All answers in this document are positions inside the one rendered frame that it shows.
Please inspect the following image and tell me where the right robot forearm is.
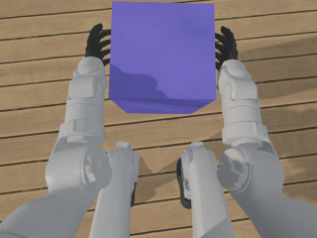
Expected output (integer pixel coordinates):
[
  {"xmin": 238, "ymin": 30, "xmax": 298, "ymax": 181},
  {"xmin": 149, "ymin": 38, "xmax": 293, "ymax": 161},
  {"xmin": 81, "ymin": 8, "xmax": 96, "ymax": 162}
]
[{"xmin": 216, "ymin": 59, "xmax": 278, "ymax": 157}]

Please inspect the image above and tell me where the robot left shin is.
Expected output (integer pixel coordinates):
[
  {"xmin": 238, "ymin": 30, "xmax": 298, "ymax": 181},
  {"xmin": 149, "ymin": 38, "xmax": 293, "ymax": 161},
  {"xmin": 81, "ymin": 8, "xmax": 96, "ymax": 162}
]
[{"xmin": 107, "ymin": 141, "xmax": 135, "ymax": 192}]

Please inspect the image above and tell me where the left robot forearm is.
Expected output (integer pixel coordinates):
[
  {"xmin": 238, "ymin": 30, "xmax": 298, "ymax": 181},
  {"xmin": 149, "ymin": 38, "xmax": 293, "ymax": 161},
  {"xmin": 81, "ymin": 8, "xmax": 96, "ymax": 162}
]
[{"xmin": 45, "ymin": 57, "xmax": 108, "ymax": 181}]

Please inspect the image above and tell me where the right robot hand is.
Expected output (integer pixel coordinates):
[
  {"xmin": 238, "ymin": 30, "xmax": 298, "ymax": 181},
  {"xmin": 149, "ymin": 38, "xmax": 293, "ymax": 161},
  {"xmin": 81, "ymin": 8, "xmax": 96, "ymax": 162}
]
[{"xmin": 215, "ymin": 26, "xmax": 238, "ymax": 71}]

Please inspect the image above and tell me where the robot right upper arm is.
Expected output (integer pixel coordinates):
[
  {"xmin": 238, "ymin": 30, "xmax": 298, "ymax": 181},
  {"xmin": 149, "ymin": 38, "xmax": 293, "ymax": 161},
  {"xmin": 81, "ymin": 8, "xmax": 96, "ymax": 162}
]
[{"xmin": 216, "ymin": 146, "xmax": 317, "ymax": 238}]

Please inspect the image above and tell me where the carton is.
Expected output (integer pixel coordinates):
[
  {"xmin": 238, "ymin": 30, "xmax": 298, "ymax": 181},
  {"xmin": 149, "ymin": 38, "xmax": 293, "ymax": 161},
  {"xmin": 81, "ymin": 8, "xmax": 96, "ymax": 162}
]
[{"xmin": 108, "ymin": 1, "xmax": 217, "ymax": 114}]

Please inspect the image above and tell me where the left robot hand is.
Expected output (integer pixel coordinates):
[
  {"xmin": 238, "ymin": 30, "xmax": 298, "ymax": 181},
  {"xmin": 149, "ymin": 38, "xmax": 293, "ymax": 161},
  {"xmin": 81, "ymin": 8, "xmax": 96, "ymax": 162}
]
[{"xmin": 85, "ymin": 23, "xmax": 111, "ymax": 66}]

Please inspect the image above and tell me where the right robot thigh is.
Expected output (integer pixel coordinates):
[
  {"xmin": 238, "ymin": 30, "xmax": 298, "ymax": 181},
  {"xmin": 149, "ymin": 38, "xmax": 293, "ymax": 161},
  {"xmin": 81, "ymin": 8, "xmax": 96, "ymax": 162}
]
[{"xmin": 180, "ymin": 147, "xmax": 236, "ymax": 238}]

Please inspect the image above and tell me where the robot left upper arm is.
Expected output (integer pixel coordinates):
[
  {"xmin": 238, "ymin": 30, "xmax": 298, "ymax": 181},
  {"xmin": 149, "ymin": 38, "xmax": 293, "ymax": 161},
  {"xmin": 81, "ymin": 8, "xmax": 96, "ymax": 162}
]
[{"xmin": 0, "ymin": 144, "xmax": 113, "ymax": 238}]

